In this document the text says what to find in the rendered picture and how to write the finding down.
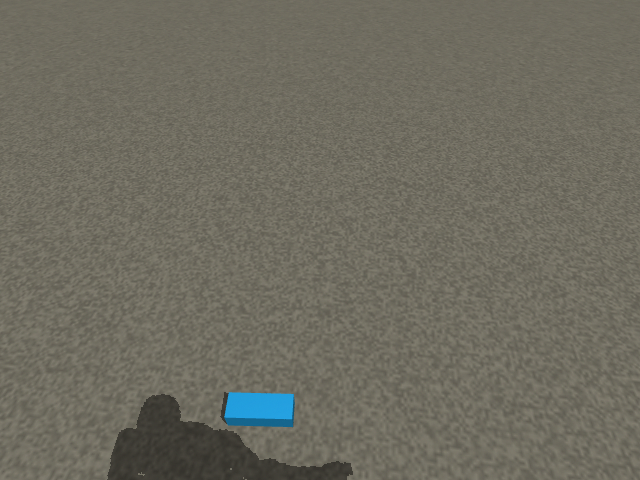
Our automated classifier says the carton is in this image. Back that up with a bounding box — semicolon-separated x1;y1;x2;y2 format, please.
224;392;295;427

